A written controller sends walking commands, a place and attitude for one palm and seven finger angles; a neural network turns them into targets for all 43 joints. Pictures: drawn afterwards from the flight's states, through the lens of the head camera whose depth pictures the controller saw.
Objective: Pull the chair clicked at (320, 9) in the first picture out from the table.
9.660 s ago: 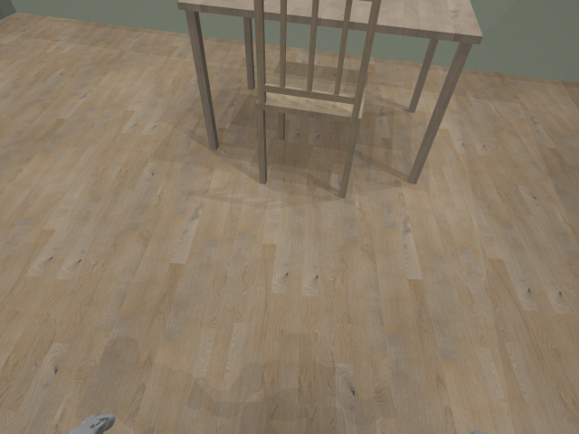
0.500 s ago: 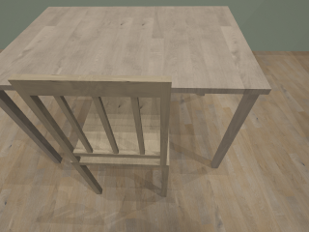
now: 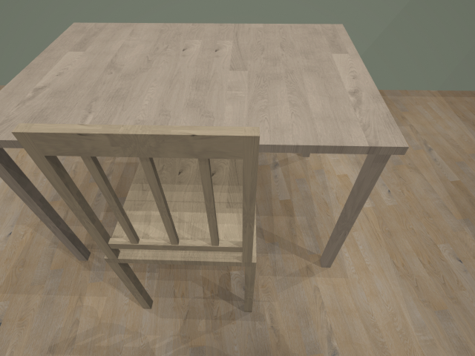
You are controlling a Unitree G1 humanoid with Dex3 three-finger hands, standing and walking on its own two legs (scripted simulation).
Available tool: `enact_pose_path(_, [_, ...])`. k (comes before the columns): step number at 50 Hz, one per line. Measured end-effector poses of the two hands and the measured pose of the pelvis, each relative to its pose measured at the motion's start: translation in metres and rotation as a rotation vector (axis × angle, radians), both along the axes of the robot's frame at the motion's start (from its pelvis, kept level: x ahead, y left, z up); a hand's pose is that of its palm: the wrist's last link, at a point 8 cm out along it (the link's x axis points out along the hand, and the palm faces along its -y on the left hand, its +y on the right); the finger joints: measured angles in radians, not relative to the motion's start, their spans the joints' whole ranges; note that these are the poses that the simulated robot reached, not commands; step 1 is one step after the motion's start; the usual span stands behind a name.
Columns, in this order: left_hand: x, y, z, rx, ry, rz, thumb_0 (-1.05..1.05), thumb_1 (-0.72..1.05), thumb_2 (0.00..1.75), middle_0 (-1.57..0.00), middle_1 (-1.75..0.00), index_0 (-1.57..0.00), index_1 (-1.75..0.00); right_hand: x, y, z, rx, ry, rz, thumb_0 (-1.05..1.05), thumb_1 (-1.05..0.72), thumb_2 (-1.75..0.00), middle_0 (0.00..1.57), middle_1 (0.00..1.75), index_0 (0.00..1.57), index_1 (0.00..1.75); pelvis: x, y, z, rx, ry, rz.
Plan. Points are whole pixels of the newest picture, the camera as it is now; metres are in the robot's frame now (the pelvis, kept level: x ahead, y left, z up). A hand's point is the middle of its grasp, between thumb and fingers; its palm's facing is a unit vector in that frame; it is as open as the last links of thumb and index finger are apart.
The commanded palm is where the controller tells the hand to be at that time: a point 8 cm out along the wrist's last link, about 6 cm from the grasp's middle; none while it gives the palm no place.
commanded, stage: raise the hand toward the chair's back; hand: left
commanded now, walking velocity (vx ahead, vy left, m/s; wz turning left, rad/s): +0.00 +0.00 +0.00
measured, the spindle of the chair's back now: (162, 206) +0.43 +0.20 -0.06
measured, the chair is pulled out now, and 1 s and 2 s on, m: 0.00 0.00 0.00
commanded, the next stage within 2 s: none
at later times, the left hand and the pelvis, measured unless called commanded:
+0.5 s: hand (147, 345) +0.16 +0.17 -0.07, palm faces -0.01 -1.00 +0.03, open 9.0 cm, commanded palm +0.12 +0.24 -0.06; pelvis -0.02 -0.01 -0.08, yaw +3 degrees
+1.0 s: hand (116, 330) +0.17 +0.22 -0.05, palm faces +0.11 -0.99 -0.07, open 13.4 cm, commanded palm +0.15 +0.26 -0.05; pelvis -0.01 +0.00 -0.10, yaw +5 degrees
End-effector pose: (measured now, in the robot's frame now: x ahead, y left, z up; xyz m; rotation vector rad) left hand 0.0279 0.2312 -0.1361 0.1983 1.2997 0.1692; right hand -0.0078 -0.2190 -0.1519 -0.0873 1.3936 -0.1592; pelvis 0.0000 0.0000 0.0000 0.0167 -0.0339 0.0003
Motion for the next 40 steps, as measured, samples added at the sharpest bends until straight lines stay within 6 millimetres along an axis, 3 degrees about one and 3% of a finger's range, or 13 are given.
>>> enact_pose_path(6, [-0.019, -0.001, -0.003, -0.002, 0.045, 0.014, 0.00, 0.91, 0.90, -0.21, -0.30, -0.20, -0.30, -0.008, 0.002, 0.000, 0.001, 0.021, 0.000, 0.01, -0.91, -0.90, 0.20, 0.30, 0.20, 0.30, 0.000, 0.001, -0.001, -0.005, 0.001, 0.000])
enact_pose_path(7, [-0.013, 0.000, 0.002, -0.014, -0.003, 0.073, 0.01, 0.91, 0.90, -0.21, -0.30, -0.20, -0.30, -0.005, 0.001, 0.002, -0.007, -0.010, 0.003, 0.01, -0.91, -0.90, 0.20, 0.30, 0.20, 0.30, -0.002, 0.001, -0.001, -0.004, -0.003, 0.004])
enact_pose_path(10, [0.045, 0.012, 0.049, 0.032, -0.419, 0.133, 0.02, 0.89, 0.89, -0.21, -0.30, -0.20, -0.30, 0.022, -0.006, 0.012, -0.066, -0.220, 0.042, 0.01, -0.91, -0.90, 0.20, 0.30, 0.20, 0.30, -0.003, 0.001, -0.004, 0.002, -0.006, 0.019])
enact_pose_path(14, [0.120, 0.011, 0.115, 0.021, -0.894, 0.099, 0.02, 0.85, 0.88, -0.20, -0.29, -0.19, -0.29, 0.082, -0.020, 0.027, -0.107, -0.518, 0.090, 0.02, -0.91, -0.90, 0.20, 0.30, 0.20, 0.30, -0.009, 0.001, -0.012, -0.002, 0.026, 0.064])
enact_pose_path(17, [0.153, 0.002, 0.137, -0.059, -1.174, 0.014, 0.01, 0.80, 0.86, -0.19, -0.28, -0.19, -0.28, 0.129, -0.030, 0.045, -0.136, -0.723, 0.139, 0.02, -0.91, -0.90, 0.20, 0.30, 0.20, 0.30, -0.015, -0.002, -0.027, 0.003, 0.096, 0.056])
enact_pose_path(20, [0.154, -0.009, 0.129, -0.151, -1.323, -0.106, 0.01, 0.75, 0.83, -0.18, -0.27, -0.18, -0.27, 0.170, -0.037, 0.063, -0.156, -0.880, 0.203, 0.02, -0.91, -0.90, 0.20, 0.30, 0.20, 0.30, -0.018, -0.006, -0.046, 0.008, 0.148, 0.045])
enact_pose_path(24, [0.121, -0.012, 0.078, -0.225, -1.225, -0.170, 0.00, 0.66, 0.79, -0.18, -0.26, -0.18, -0.26, 0.211, -0.040, 0.073, -0.183, -0.993, 0.276, 0.02, -0.91, -0.90, 0.20, 0.30, 0.20, 0.30, -0.018, -0.009, -0.071, 0.003, 0.210, 0.051])
enact_pose_path(27, [0.087, -0.003, 0.044, -0.222, -1.100, -0.071, 0.01, 0.59, 0.77, -0.18, -0.25, -0.17, -0.25, 0.234, -0.033, 0.067, -0.193, -1.011, 0.328, 0.01, -0.91, -0.90, 0.20, 0.30, 0.20, 0.30, -0.017, -0.010, -0.085, -0.010, 0.244, 0.066])
enact_pose_path(30, [0.070, 0.012, 0.047, -0.130, -1.119, -0.017, 0.01, 0.52, 0.74, -0.17, -0.24, -0.17, -0.24, 0.247, -0.017, 0.049, -0.176, -0.990, 0.385, 0.01, -0.91, -0.90, 0.20, 0.30, 0.20, 0.30, -0.016, -0.010, -0.097, -0.035, 0.268, 0.086])
enact_pose_path(33, [0.076, 0.022, 0.072, -0.044, -1.261, -0.063, 0.02, 0.44, 0.71, -0.16, -0.23, -0.15, -0.23, 0.249, 0.003, 0.020, -0.121, -0.939, 0.423, 0.01, -0.91, -0.90, 0.20, 0.30, 0.20, 0.30, -0.017, -0.009, -0.108, -0.062, 0.286, 0.104])
enact_pose_path(36, [0.102, 0.019, 0.094, -0.049, -1.385, -0.180, 0.01, 0.37, 0.68, -0.15, -0.22, -0.14, -0.22, 0.241, 0.024, -0.010, -0.046, -0.886, 0.417, 0.02, -0.91, -0.90, 0.20, 0.30, 0.20, 0.30, -0.020, -0.007, -0.116, -0.078, 0.304, 0.111])
enact_pose_path(40, [0.136, 0.006, 0.085, -0.182, -1.276, -0.289, 0.01, 0.28, 0.64, -0.14, -0.20, -0.13, -0.20, 0.216, 0.038, -0.036, 0.033, -0.803, 0.311, 0.02, -0.91, -0.90, 0.20, 0.30, 0.20, 0.30, -0.022, -0.003, -0.118, -0.070, 0.325, 0.098])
